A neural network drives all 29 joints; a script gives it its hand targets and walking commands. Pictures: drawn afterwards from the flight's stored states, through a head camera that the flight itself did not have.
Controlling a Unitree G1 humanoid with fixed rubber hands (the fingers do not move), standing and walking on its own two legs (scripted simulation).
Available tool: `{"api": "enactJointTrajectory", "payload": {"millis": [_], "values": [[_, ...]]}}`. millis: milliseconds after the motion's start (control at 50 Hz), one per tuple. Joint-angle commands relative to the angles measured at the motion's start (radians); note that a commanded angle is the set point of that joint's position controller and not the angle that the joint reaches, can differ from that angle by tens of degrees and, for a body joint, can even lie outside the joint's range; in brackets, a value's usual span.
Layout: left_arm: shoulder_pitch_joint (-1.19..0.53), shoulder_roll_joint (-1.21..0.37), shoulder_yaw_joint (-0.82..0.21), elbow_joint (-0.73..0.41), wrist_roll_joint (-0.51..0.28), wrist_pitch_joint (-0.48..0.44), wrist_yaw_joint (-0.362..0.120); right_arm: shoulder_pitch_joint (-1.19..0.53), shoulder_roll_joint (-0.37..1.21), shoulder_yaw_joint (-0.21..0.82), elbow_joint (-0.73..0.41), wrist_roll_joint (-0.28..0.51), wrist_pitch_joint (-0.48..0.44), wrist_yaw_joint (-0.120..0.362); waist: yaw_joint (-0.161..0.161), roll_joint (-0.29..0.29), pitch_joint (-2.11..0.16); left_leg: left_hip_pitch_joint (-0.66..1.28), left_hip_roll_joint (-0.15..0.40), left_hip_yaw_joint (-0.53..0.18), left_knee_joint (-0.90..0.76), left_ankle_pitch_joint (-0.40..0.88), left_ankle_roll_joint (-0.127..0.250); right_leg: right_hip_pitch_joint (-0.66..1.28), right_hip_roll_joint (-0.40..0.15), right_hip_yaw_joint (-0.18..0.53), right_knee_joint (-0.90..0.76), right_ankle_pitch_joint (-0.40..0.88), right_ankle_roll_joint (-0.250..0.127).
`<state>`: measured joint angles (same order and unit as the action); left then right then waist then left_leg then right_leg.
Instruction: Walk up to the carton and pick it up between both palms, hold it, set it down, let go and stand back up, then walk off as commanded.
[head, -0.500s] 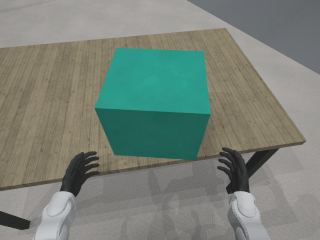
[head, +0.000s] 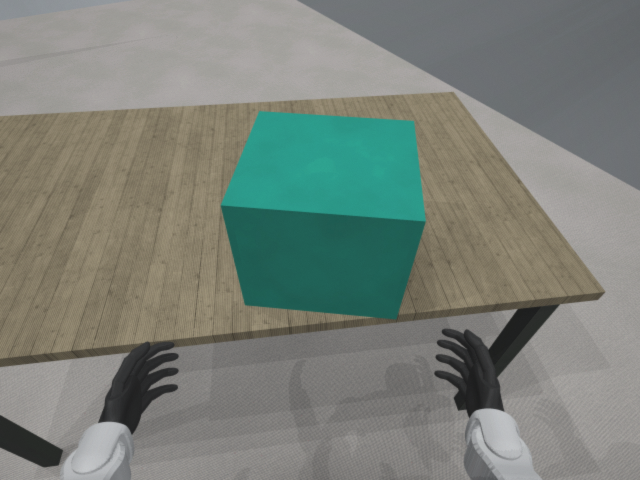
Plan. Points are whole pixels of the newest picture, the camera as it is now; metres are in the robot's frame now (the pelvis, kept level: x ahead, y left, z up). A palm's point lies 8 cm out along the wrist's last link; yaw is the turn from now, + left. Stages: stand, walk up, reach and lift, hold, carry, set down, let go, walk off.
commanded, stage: set down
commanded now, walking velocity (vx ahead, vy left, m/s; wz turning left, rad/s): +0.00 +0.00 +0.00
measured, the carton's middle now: (327, 215) +0.51 +0.01 +0.02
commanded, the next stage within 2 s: let go in 1.34 s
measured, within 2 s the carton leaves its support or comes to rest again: neither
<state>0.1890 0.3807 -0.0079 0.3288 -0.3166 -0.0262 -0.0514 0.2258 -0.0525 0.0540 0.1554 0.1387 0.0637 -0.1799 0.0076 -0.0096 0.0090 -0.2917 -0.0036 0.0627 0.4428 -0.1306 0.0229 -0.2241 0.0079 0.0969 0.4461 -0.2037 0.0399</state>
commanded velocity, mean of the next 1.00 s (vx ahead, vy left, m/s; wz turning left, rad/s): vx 0.00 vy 0.00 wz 0.00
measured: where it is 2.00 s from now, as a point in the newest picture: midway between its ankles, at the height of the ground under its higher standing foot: outside the picture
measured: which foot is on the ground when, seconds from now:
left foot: down 0.00-1.00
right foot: down 0.00-1.00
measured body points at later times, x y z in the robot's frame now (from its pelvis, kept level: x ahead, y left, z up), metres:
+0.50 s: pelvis +0.03 -0.02 +0.00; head +0.07 -0.01 +0.45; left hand +0.24 +0.24 -0.04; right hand +0.25 -0.19 -0.03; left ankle +0.08 +0.09 -0.74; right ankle +0.04 -0.15 -0.74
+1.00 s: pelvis +0.06 -0.02 +0.01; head +0.12 -0.02 +0.45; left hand +0.21 +0.23 -0.06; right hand +0.24 -0.20 -0.05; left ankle +0.08 +0.09 -0.74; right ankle +0.04 -0.15 -0.74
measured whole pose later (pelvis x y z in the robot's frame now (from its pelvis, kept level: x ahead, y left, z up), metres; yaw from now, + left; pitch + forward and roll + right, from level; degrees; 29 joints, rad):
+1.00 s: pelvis +0.06 -0.02 +0.01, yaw +0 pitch +1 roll +1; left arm 0.38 0.35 -0.01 0.33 -0.21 -0.08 -0.09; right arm 0.32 -0.05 0.05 0.31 0.14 -0.22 -0.10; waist 0.01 -0.01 0.09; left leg -0.23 -0.01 0.06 0.38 -0.17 0.01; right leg -0.18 0.01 0.10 0.43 -0.27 0.02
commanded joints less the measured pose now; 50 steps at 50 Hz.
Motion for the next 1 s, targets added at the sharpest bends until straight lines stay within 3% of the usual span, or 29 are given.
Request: {"api": "enactJointTrajectory", "payload": {"millis": [0,60,80,100,160,220,240,260,280,300,320,340,360,380,420,480,500,540,560,580,640,660,720,820,840,880,900,960,980], "values": [[-0.225,0.127,-0.044,-0.208,-0.02,-0.039,0.008,-0.161,-0.104,-0.105,-0.256,-0.026,-0.046,0.02,0.034,0.113,-0.072,0.04,0.135,-0.149,-0.263,-0.502,-0.02,0.15,0.018,-0.099,-0.062,-0.117,-0.063],[-0.191,0.131,-0.031,-0.232,-0.01,-0.03,0.013,-0.14,-0.073,-0.1,-0.276,-0.035,-0.048,0.026,0.04,0.113,-0.057,0.109,0.098,-0.126,-0.223,-0.429,-0.036,0.079,-0.009,-0.081,-0.109,-0.148,-0.069],[-0.226,0.133,-0.043,-0.228,-0.022,-0.027,0.01,-0.16,-0.097,-0.111,-0.291,-0.032,-0.055,0.025,0.035,0.111,-0.099,0.116,0.099,-0.12,-0.217,-0.437,-0.031,0.065,-0.01,-0.074,-0.103,-0.15,-0.066],[-0.206,0.1,-0.052,-0.165,0.015,-0.01,0.01,-0.148,-0.1,-0.111,-0.2,-0.031,-0.039,0.034,0.03,0.135,-0.057,0.125,0.107,-0.135,-0.235,-0.451,-0.032,0.059,0.004,-0.089,-0.102,-0.174,-0.066],[-0.232,0.11,-0.047,-0.2,0.002,-0.016,0.017,-0.175,-0.093,-0.102,-0.264,-0.05,-0.052,0.044,0.048,0.124,-0.093,0.02,0.122,-0.141,-0.258,-0.518,-0.012,0.164,0.024,-0.094,-0.06,-0.13,-0.057],[-0.23,0.133,-0.033,-0.17,-0.001,-0.018,0.006,-0.149,-0.103,-0.119,-0.222,-0.055,-0.051,0.037,0.035,0.089,-0.076,0.066,0.095,-0.117,-0.225,-0.444,-0.013,0.121,0.004,-0.076,-0.078,-0.148,-0.061],[-0.221,0.103,-0.042,-0.097,0.026,0.0,0.01,-0.158,-0.116,-0.117,-0.156,-0.064,-0.041,0.052,0.04,0.102,-0.054,0.092,0.08,-0.102,-0.214,-0.412,-0.025,0.074,-0.009,-0.071,-0.108,-0.196,-0.071],[-0.223,0.131,-0.033,-0.152,0.012,-0.01,0.004,-0.148,-0.11,-0.118,-0.225,-0.056,-0.056,0.042,0.036,0.056,-0.084,0.118,0.073,-0.099,-0.194,-0.39,-0.02,0.054,-0.017,-0.064,-0.11,-0.176,-0.064],[-0.209,0.115,-0.033,-0.103,0.023,-0.002,0.005,-0.162,-0.117,-0.13,-0.164,-0.064,-0.057,0.052,0.035,0.098,-0.062,0.15,0.061,-0.088,-0.184,-0.351,-0.035,0.02,-0.015,-0.076,-0.117,-0.193,-0.077],[-0.212,0.107,-0.031,-0.102,0.029,0.0,0.005,-0.169,-0.128,-0.129,-0.195,-0.063,-0.064,0.055,0.045,0.06,-0.092,0.153,0.06,-0.078,-0.175,-0.336,-0.029,0.009,-0.017,-0.068,-0.127,-0.212,-0.074],[-0.207,0.114,-0.025,-0.072,0.042,0.0,0.002,-0.152,-0.112,-0.13,-0.111,-0.075,-0.058,0.058,0.029,0.071,-0.047,0.187,0.043,-0.069,-0.165,-0.321,-0.032,-0.029,-0.03,-0.065,-0.151,-0.233,-0.076],[-0.222,0.152,-0.013,-0.145,0.035,-0.008,0.007,-0.15,-0.122,-0.125,-0.197,-0.054,-0.075,0.054,0.048,0.064,-0.121,0.192,0.051,-0.081,-0.156,-0.302,-0.029,-0.005,-0.03,-0.057,-0.134,-0.196,-0.069],[-0.183,0.116,-0.014,-0.083,0.061,0.001,0.006,-0.134,-0.132,-0.114,-0.124,-0.059,-0.067,0.063,0.05,0.072,-0.086,0.209,0.044,-0.066,-0.154,-0.277,-0.039,-0.038,-0.027,-0.065,-0.144,-0.214,-0.071],[-0.172,0.122,-0.011,-0.105,0.045,-0.009,0.001,-0.12,-0.122,-0.116,-0.163,-0.05,-0.08,0.061,0.047,0.056,-0.098,0.225,0.031,-0.057,-0.14,-0.237,-0.043,-0.043,-0.028,-0.067,-0.156,-0.193,-0.07],[-0.143,0.107,-0.007,-0.082,0.076,0.002,0.006,-0.112,-0.14,-0.123,-0.094,-0.061,-0.088,0.072,0.046,0.072,-0.102,0.271,0.03,-0.044,-0.131,-0.18,-0.052,-0.079,-0.022,-0.075,-0.161,-0.174,-0.069],[-0.087,0.117,0.018,-0.147,0.076,-0.014,-0.006,-0.078,-0.139,-0.121,-0.115,-0.065,-0.13,0.067,0.037,0.047,-0.171,0.299,0.026,-0.032,-0.098,-0.04,-0.057,-0.019,-0.018,-0.073,-0.15,-0.03,-0.058],[-0.022,0.097,0.021,-0.111,0.098,-0.01,-0.009,-0.039,-0.151,-0.117,-0.024,-0.058,-0.134,0.075,0.034,0.083,-0.127,0.322,0.022,-0.028,-0.101,0.043,-0.073,-0.03,-0.008,-0.084,-0.152,0.019,-0.055],[0.025,0.096,0.043,-0.132,0.118,-0.016,-0.025,0.006,-0.158,-0.11,-0.042,-0.044,-0.173,0.069,0.038,0.067,-0.183,0.381,0.019,-0.031,-0.074,0.176,-0.083,-0.009,0.004,-0.095,-0.146,0.139,-0.042],[0.081,0.102,0.055,-0.174,0.115,-0.026,-0.029,0.051,-0.163,-0.09,-0.051,-0.038,-0.194,0.064,0.037,0.055,-0.232,0.409,0.013,-0.016,-0.045,0.301,-0.09,0.03,0.004,-0.084,-0.136,0.248,-0.04],[0.166,0.063,0.077,-0.114,0.157,-0.016,-0.042,0.109,-0.176,-0.084,0.022,-0.043,-0.213,0.064,0.028,0.051,-0.225,0.45,0.01,-0.021,-0.04,0.391,-0.098,0.051,0.017,-0.099,-0.128,0.37,-0.038],[0.241,0.123,0.134,-0.246,0.152,-0.06,-0.071,0.216,-0.162,-0.001,-0.063,0.001,-0.293,0.032,0.047,0.003,-0.306,0.501,-0.011,-0.026,0.02,0.599,-0.105,0.127,0.008,-0.077,-0.109,0.661,-0.009],[0.248,0.09,0.133,-0.163,0.186,-0.052,-0.076,0.213,-0.167,0.015,0.052,-0.004,-0.294,0.038,0.053,0.043,-0.268,0.501,-0.01,-0.037,0.017,0.587,-0.112,0.106,0.009,-0.078,-0.102,0.668,-0.017],[0.279,0.116,0.144,-0.271,0.18,-0.087,-0.062,0.241,-0.184,0.026,0.007,0.017,-0.346,0.046,0.073,0.052,-0.308,0.526,-0.008,-0.049,0.021,0.684,-0.121,0.105,0.021,-0.091,-0.104,0.704,-0.021],[0.205,0.136,0.106,-0.295,0.141,-0.124,-0.041,0.17,-0.163,0.031,0.016,0.019,-0.361,0.068,0.053,0.042,-0.269,0.524,0.005,-0.043,0.005,0.622,-0.107,0.056,0.026,-0.085,-0.154,0.491,-0.04],[0.173,0.121,0.101,-0.234,0.158,-0.117,-0.035,0.13,-0.173,0.003,0.09,-0.003,-0.352,0.077,0.043,0.069,-0.242,0.512,0.008,-0.039,-0.003,0.582,-0.109,0.024,0.026,-0.093,-0.155,0.431,-0.048],[0.176,0.124,0.087,-0.266,0.141,-0.123,-0.027,0.105,-0.149,0.013,0.046,-0.004,-0.35,0.08,0.049,0.06,-0.237,0.486,0.008,-0.033,-0.003,0.546,-0.105,0.034,0.02,-0.091,-0.154,0.404,-0.051],[0.166,0.101,0.073,-0.223,0.162,-0.113,-0.017,0.08,-0.169,-0.022,0.119,-0.015,-0.344,0.09,0.047,0.085,-0.213,0.504,0.019,-0.043,-0.014,0.536,-0.108,0.005,0.032,-0.102,-0.161,0.337,-0.056],[0.144,0.082,0.053,-0.173,0.154,-0.101,-0.005,0.03,-0.182,-0.023,0.113,-0.031,-0.34,0.104,0.034,0.086,-0.189,0.466,0.025,-0.027,-0.022,0.461,-0.097,-0.018,0.026,-0.097,-0.165,0.252,-0.068],[0.135,0.088,0.047,-0.138,0.146,-0.098,-0.004,0.013,-0.194,-0.045,0.114,-0.042,-0.335,0.105,0.031,0.051,-0.181,0.456,0.023,-0.026,-0.033,0.419,-0.088,-0.025,0.024,-0.103,-0.164,0.228,-0.066]]}}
